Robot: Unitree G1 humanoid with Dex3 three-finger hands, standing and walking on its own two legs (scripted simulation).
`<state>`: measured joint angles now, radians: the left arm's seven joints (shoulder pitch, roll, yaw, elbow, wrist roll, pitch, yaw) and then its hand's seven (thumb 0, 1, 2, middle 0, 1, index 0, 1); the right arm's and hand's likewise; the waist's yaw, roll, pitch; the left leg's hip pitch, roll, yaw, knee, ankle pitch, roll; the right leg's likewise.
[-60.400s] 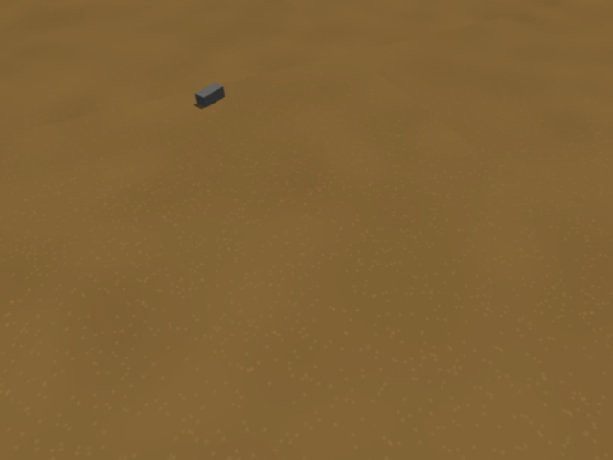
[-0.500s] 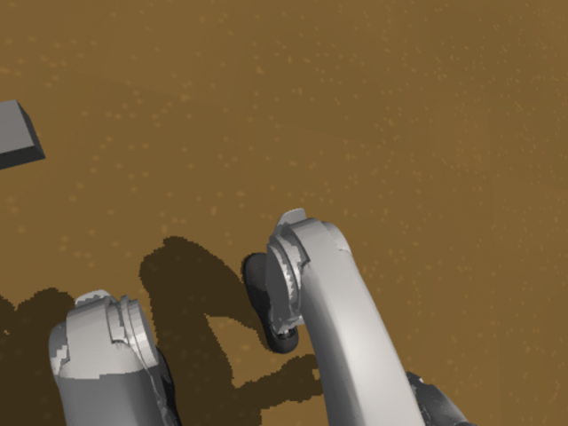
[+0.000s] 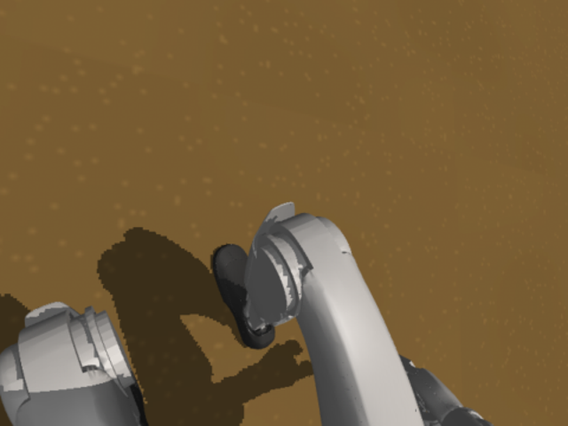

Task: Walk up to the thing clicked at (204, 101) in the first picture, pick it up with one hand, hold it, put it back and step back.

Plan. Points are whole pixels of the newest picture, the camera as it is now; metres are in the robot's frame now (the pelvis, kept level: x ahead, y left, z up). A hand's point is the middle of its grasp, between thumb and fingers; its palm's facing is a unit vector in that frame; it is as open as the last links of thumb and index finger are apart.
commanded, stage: rest palm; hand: left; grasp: from above
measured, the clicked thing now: out of the picture +0.57 +0.30 -0.30
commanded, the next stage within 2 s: none
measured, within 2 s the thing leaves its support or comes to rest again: neither
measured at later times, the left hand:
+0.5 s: hand out of the picture +0.54 +0.28 -0.23, palm faces -0.44 -0.09 -0.89, open 12.8 cm
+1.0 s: hand out of the picture +0.55 +0.28 -0.24, palm faces -0.43 -0.09 -0.90, open 11.8 cm
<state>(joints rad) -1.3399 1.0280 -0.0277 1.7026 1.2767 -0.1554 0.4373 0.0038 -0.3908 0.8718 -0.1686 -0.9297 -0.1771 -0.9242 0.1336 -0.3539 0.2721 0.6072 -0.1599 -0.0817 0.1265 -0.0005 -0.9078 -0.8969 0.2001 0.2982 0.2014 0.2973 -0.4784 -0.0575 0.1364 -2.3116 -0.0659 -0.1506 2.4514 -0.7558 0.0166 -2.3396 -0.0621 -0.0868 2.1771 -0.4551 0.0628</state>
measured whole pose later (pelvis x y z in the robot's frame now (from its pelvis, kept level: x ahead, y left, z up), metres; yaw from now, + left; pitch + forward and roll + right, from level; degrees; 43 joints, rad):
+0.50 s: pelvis -0.01 +0.01 +0.00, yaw -2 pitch +32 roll -16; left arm -1.33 1.10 -0.05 1.69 1.32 -0.21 0.42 0.00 -0.27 0.76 -0.26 -0.87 -0.28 -0.84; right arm 0.19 -0.39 0.35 0.55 -0.17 -0.09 0.13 0.00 -0.91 -0.90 0.20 0.30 0.20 0.30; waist -0.51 -0.11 0.17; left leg -2.31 -0.06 -0.18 2.47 -0.73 0.04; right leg -2.29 -0.05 -0.12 2.14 -0.43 0.06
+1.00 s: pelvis -0.01 +0.01 +0.00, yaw -3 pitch +32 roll -16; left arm -1.37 1.14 -0.04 1.67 1.27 -0.16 0.41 0.00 -0.10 0.62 -0.35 -0.78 -0.37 -0.75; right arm 0.14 -0.39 0.39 0.53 -0.17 -0.11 0.14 0.00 -0.91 -0.90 0.20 0.30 0.20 0.30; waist -0.52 -0.11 0.22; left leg -2.32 -0.06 -0.19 2.48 -0.73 0.04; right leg -2.30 -0.05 -0.13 2.15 -0.43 0.07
